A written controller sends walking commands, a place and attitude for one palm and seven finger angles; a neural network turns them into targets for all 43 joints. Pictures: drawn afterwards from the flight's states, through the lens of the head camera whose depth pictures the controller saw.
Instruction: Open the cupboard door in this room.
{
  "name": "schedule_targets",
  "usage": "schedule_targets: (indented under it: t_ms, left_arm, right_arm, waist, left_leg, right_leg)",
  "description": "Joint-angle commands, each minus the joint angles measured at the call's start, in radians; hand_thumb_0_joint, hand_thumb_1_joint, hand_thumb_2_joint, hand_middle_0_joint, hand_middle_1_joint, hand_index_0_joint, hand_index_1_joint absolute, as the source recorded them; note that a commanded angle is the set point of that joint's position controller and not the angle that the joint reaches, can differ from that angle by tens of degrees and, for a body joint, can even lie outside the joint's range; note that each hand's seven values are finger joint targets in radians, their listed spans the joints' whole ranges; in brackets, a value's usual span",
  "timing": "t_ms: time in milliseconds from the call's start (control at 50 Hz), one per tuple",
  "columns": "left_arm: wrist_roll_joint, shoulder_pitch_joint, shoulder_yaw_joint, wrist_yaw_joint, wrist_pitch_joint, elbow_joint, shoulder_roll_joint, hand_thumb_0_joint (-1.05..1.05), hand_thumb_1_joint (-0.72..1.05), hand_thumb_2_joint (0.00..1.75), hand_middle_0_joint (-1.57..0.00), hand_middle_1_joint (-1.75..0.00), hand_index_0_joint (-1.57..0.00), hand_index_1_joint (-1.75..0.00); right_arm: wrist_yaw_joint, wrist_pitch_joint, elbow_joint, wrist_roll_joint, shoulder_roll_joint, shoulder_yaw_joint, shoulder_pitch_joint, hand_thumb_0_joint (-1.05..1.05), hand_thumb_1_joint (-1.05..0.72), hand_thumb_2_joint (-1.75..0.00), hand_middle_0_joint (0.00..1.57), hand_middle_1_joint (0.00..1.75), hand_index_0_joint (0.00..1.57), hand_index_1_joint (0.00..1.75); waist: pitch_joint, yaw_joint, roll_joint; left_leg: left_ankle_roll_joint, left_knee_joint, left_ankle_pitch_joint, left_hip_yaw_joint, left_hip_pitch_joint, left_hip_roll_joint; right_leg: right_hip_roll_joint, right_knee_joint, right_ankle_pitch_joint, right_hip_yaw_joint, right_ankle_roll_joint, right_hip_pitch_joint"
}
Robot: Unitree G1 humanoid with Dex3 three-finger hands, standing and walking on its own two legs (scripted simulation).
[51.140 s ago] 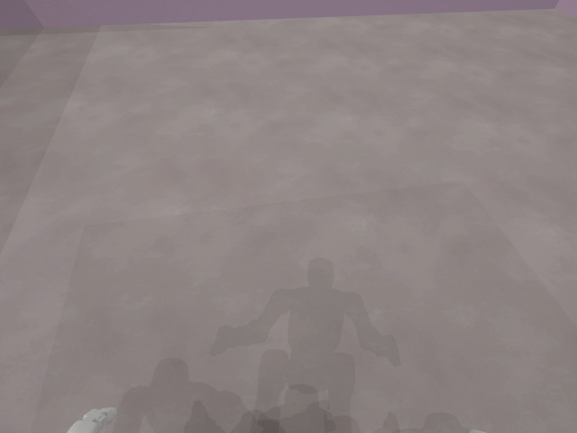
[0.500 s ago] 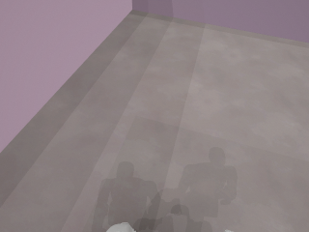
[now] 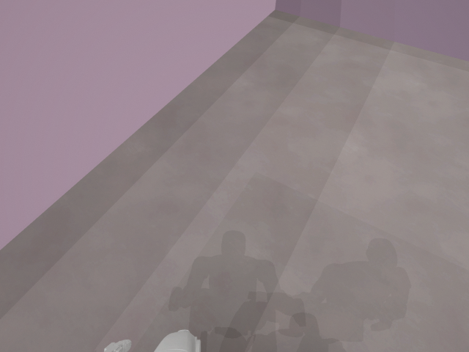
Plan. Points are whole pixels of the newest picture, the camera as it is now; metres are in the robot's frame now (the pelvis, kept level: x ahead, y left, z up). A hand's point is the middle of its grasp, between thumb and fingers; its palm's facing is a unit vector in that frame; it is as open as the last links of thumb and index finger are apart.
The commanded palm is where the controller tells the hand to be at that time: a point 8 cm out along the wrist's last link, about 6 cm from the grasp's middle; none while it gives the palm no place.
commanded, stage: turn to face it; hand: left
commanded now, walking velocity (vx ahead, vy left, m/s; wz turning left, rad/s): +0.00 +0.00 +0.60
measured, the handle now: out of the picture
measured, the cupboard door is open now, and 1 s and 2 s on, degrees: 47 47 47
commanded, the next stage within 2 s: none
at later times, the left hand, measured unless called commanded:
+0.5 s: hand out of the picture +0.08 +0.22 -0.16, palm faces +0.28 -0.92 -0.29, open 7.4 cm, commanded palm none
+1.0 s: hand out of the picture -0.01 +0.19 -0.19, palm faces +0.59 -0.77 -0.25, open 7.4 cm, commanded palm none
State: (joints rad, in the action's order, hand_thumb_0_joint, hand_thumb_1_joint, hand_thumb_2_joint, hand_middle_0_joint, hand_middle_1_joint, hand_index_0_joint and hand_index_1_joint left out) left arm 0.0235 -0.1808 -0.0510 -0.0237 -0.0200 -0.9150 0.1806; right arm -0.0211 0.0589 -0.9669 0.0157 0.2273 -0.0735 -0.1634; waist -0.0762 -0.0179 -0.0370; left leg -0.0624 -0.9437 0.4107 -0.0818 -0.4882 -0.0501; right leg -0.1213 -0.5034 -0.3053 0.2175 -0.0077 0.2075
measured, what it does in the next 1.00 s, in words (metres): steps on the spot, turning left: left foot, then right foot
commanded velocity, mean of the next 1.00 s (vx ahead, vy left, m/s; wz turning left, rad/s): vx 0.00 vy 0.00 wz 0.60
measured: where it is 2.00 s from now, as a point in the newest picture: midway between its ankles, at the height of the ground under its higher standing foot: outside the picture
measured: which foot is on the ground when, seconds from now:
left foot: up 0.00-0.10, down 0.12-0.52, up 0.54-0.86, down 0.88-1.00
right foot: down 0.00-0.12, up 0.14-0.50, down 0.52-0.88, up 0.90-1.00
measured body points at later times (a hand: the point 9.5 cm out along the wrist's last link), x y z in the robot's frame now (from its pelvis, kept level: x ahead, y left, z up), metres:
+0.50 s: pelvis +0.04 -0.02 -0.01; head +0.10 -0.01 +0.43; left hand +0.07 +0.27 -0.14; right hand +0.19 -0.24 -0.16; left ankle +0.04 +0.12 -0.74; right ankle +0.06 -0.15 -0.73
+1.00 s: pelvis +0.06 -0.03 -0.01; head +0.10 +0.03 +0.43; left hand -0.04 +0.23 -0.17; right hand +0.31 -0.17 -0.14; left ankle +0.01 +0.07 -0.74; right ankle +0.09 -0.16 -0.68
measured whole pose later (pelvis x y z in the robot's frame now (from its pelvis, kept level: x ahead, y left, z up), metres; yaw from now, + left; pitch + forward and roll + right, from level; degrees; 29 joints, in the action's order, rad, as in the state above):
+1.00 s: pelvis +0.06 -0.03 -0.01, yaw +36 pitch +1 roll +0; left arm 0.02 -0.19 -0.07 -0.01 0.07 -0.91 0.27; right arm -0.01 0.03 -0.88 0.02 0.23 -0.06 -0.10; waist -0.11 0.00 -0.06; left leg 0.03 -0.62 0.30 -0.04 -0.34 0.00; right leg -0.10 -1.10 -0.53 0.07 0.08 0.44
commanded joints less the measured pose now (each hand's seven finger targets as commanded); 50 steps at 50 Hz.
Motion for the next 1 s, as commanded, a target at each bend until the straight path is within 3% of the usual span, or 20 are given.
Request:
schedule_targets:
  t_ms: [0, 60, 80, 100, 120, 140, 200, 280, 440, 460, 500, 540, 600, 780, 820, 840, 860, 880, 920, 980]
  left_arm:
    - [0.008, -0.096, -0.052, -0.006, 0.000, 0.033, 0.217, 0.00, 0.90, 0.90, -0.20, -0.30, -0.20, -0.30]
    - [-0.003, -0.062, -0.057, 0.002, 0.004, 0.046, 0.233, 0.00, 0.90, 0.90, -0.20, -0.30, -0.20, -0.30]
    - [-0.009, -0.042, -0.053, 0.006, 0.008, 0.064, 0.218, 0.00, 0.90, 0.90, -0.20, -0.30, -0.20, -0.30]
    - [-0.019, -0.013, -0.034, 0.014, 0.015, 0.109, 0.142, 0.00, 0.90, 0.90, -0.20, -0.30, -0.20, -0.30]
    - [-0.008, 0.041, -0.028, 0.004, 0.033, 0.138, 0.152, 0.00, 0.90, 0.90, -0.20, -0.30, -0.20, -0.30]
    - [-0.006, 0.067, -0.027, 0.003, 0.038, 0.157, 0.165, 0.00, 0.90, 0.90, -0.20, -0.30, -0.20, -0.30]
    - [-0.001, 0.024, -0.042, 0.013, 0.051, 0.097, 0.171, 0.00, 0.90, 0.90, -0.20, -0.30, -0.20, -0.30]
    - [-0.003, -0.017, -0.039, 0.020, 0.050, 0.084, 0.153, 0.00, 0.90, 0.90, -0.20, -0.30, -0.20, -0.30]
    - [-0.013, -0.058, -0.032, 0.013, 0.035, 0.102, 0.155, 0.00, 0.90, 0.90, -0.20, -0.30, -0.20, -0.30]
    - [-0.013, -0.114, -0.041, 0.008, 0.029, 0.091, 0.180, 0.00, 0.90, 0.90, -0.20, -0.30, -0.20, -0.30]
    - [0.010, -0.125, -0.064, -0.007, 0.017, 0.102, 0.330, 0.00, 0.90, 0.90, -0.20, -0.30, -0.20, -0.30]
    - [0.000, -0.011, -0.042, -0.016, 0.012, 0.124, 0.230, 0.00, 0.90, 0.90, -0.20, -0.30, -0.20, -0.30]
    - [-0.006, 0.015, -0.025, -0.011, 0.009, 0.127, 0.184, 0.00, 0.90, 0.90, -0.20, -0.30, -0.20, -0.30]
    - [0.005, -0.099, -0.059, -0.008, 0.011, 0.077, 0.252, 0.00, 0.90, 0.90, -0.20, -0.30, -0.20, -0.30]
    - [-0.008, -0.067, -0.061, -0.001, 0.013, 0.083, 0.258, 0.00, 0.90, 0.90, -0.20, -0.30, -0.20, -0.30]
    - [-0.012, -0.054, -0.054, 0.004, 0.016, 0.097, 0.226, 0.00, 0.90, 0.90, -0.20, -0.30, -0.20, -0.30]
    - [-0.021, -0.010, -0.031, 0.012, 0.021, 0.143, 0.147, 0.00, 0.90, 0.90, -0.20, -0.30, -0.20, -0.30]
    - [-0.011, 0.055, -0.027, 0.002, 0.039, 0.169, 0.165, 0.00, 0.90, 0.90, -0.20, -0.30, -0.20, -0.30]
    - [-0.009, 0.081, -0.036, 0.001, 0.048, 0.154, 0.160, 0.00, 0.90, 0.90, -0.20, -0.30, -0.20, -0.30]
    - [-0.004, 0.023, -0.040, 0.018, 0.057, 0.111, 0.161, 0.00, 0.90, 0.90, -0.20, -0.30, -0.20, -0.30]
  right_arm:
    - [-0.007, -0.030, 0.115, -0.004, 0.028, 0.010, 0.079, 0.00, -0.90, -0.90, 0.20, 0.30, 0.20, 0.30]
    - [-0.005, -0.035, 0.108, 0.002, 0.084, -0.003, -0.011, 0.00, -0.90, -0.90, 0.20, 0.30, 0.20, 0.30]
    - [-0.002, -0.042, 0.090, 0.007, 0.151, -0.023, -0.096, 0.00, -0.90, -0.90, 0.20, 0.30, 0.20, 0.30]
    - [0.005, -0.048, 0.084, 0.013, 0.278, -0.055, -0.168, 0.00, -0.90, -0.90, 0.20, 0.30, 0.20, 0.30]
    - [0.015, -0.037, 0.066, 0.003, 0.314, -0.059, -0.208, 0.00, -0.90, -0.90, 0.20, 0.30, 0.20, 0.30]
    - [0.018, -0.035, 0.084, 0.006, 0.301, -0.053, -0.163, 0.00, -0.90, -0.90, 0.20, 0.30, 0.20, 0.30]
    - [0.034, -0.043, 0.136, 0.007, 0.222, -0.029, 0.012, 0.00, -0.90, -0.90, 0.20, 0.30, 0.20, 0.30]
    - [0.032, -0.053, 0.141, 0.005, 0.219, -0.030, 0.009, 0.00, -0.90, -0.90, 0.20, 0.30, 0.20, 0.30]
    - [0.023, -0.031, 0.154, 0.006, 0.227, -0.050, 0.052, 0.00, -0.90, -0.90, 0.20, 0.30, 0.20, 0.30]
    - [0.022, -0.029, 0.165, -0.002, 0.204, -0.048, 0.076, 0.00, -0.90, -0.90, 0.20, 0.30, 0.20, 0.30]
    - [0.011, -0.030, 0.203, -0.009, 0.106, -0.034, 0.093, 0.00, -0.90, -0.90, 0.20, 0.30, 0.20, 0.30]
    - [0.004, -0.016, 0.165, 0.002, 0.136, -0.044, 0.049, 0.00, -0.90, -0.90, 0.20, 0.30, 0.20, 0.30]
    - [-0.006, -0.006, 0.129, 0.001, 0.103, -0.028, 0.041, 0.00, -0.90, -0.90, 0.20, 0.30, 0.20, 0.30]
    - [-0.010, -0.024, 0.143, -0.007, 0.065, -0.002, 0.107, 0.00, -0.90, -0.90, 0.20, 0.30, 0.20, 0.30]
    - [-0.007, -0.030, 0.122, -0.002, 0.105, -0.013, 0.009, 0.00, -0.90, -0.90, 0.20, 0.30, 0.20, 0.30]
    - [-0.004, -0.037, 0.105, 0.003, 0.174, -0.031, -0.066, 0.00, -0.90, -0.90, 0.20, 0.30, 0.20, 0.30]
    - [0.005, -0.042, 0.094, 0.009, 0.291, -0.063, -0.151, 0.00, -0.90, -0.90, 0.20, 0.30, 0.20, 0.30]
    - [0.015, -0.032, 0.072, 0.002, 0.308, -0.062, -0.196, 0.00, -0.90, -0.90, 0.20, 0.30, 0.20, 0.30]
    - [0.030, -0.036, 0.107, 0.008, 0.259, -0.052, -0.082, 0.00, -0.90, -0.90, 0.20, 0.30, 0.20, 0.30]
    - [0.034, -0.040, 0.137, 0.011, 0.213, -0.031, 0.031, 0.00, -0.90, -0.90, 0.20, 0.30, 0.20, 0.30]
  waist:
    - [0.100, 0.058, -0.162]
    - [0.151, -0.004, -0.112]
    - [0.210, -0.056, 0.021]
    - [0.231, -0.098, 0.352]
    - [0.253, -0.108, 0.292]
    - [0.180, -0.085, 0.161]
    - [0.108, -0.011, 0.257]
    - [0.168, 0.009, 0.151]
    - [0.147, 0.035, 0.202]
    - [0.160, 0.068, 0.144]
    - [0.121, 0.095, -0.331]
    - [0.092, 0.021, -0.171]
    - [0.083, 0.001, -0.208]
    - [0.123, 0.056, -0.168]
    - [0.163, -0.005, -0.112]
    - [0.215, -0.047, 0.052]
    - [0.237, -0.097, 0.363]
    - [0.239, -0.106, 0.262]
    - [0.155, -0.062, 0.264]
    - [0.097, 0.003, 0.198]
  left_leg:
    - [0.009, 0.206, -0.011, -0.057, 0.008, 0.021]
    - [0.033, 0.417, -0.197, -0.068, 0.238, 0.047]
    - [0.069, 0.483, -0.415, 0.024, 0.429, -0.030]
    - [0.232, 0.536, -0.806, 0.455, 0.564, -0.343]
    - [0.323, 0.542, -0.880, 0.515, 0.535, -0.420]
    - [0.324, 0.565, -0.649, 0.454, 0.432, -0.406]
    - [0.229, 0.618, -0.394, 0.348, 0.272, -0.233]
    - [0.215, 0.600, -0.426, 0.305, 0.326, -0.181]
    - [0.185, 0.506, -0.407, 0.364, 0.168, -0.124]
    - [0.149, 0.446, -0.305, 0.350, 0.072, -0.080]
    - [0.018, -0.035, 0.208, 0.098, -0.173, 0.125]
    - [0.026, -0.272, 0.101, 0.167, -0.136, 0.041]
    - [-0.010, -0.270, 0.010, 0.089, -0.140, 0.015]
    - [0.014, 0.279, -0.008, -0.043, 0.070, 0.046]
    - [0.036, 0.450, -0.198, -0.047, 0.271, 0.062]
    - [0.085, 0.509, -0.422, 0.096, 0.462, -0.052]
    - [0.260, 0.532, -0.877, 0.507, 0.591, -0.353]
    - [0.336, 0.525, -0.930, 0.514, 0.552, -0.405]
    - [0.293, 0.574, -0.566, 0.434, 0.383, -0.297]
    - [0.218, 0.598, -0.421, 0.325, 0.277, -0.189]
  right_leg:
    - [-0.240, 0.027, 0.751, -0.093, -0.086, -0.190]
    - [-0.220, -0.129, 0.650, -0.034, -0.030, -0.094]
    - [-0.181, -0.297, 0.461, -0.004, 0.018, 0.044]
    - [-0.013, -0.552, -0.291, -0.008, 0.102, 0.353]
    - [0.008, -0.674, -0.394, -0.166, 0.089, 0.400]
    - [-0.015, -0.704, -0.333, -0.198, 0.080, 0.398]
    - [-0.001, -0.703, -0.146, -0.234, 0.088, 0.372]
    - [0.032, -0.589, -0.092, -0.215, 0.097, 0.328]
    - [0.117, -0.094, -0.029, -0.166, 0.080, 0.020]
    - [0.088, 0.054, 0.059, -0.186, 0.073, -0.111]
    - [-0.374, 0.285, 0.109, -0.637, -0.102, -0.142]
    - [-0.313, 0.233, 0.209, -0.464, -0.132, -0.024]
    - [-0.191, 0.131, 0.539, -0.232, -0.094, -0.102]
    - [-0.238, -0.019, 0.742, -0.131, -0.083, -0.217]
    - [-0.213, -0.161, 0.665, -0.068, -0.026, -0.110]
    - [-0.158, -0.338, 0.435, -0.034, 0.027, 0.061]
    - [-0.001, -0.578, -0.323, -0.040, 0.104, 0.362]
    - [0.001, -0.670, -0.388, -0.184, 0.086, 0.397]
    - [-0.012, -0.683, -0.271, -0.218, 0.083, 0.391]
    - [0.018, -0.616, -0.137, -0.215, 0.089, 0.322]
